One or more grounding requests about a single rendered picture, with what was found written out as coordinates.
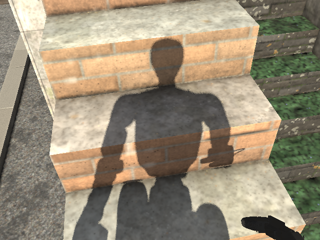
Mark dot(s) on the right robot hand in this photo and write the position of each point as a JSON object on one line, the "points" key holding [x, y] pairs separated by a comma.
{"points": [[272, 227]]}

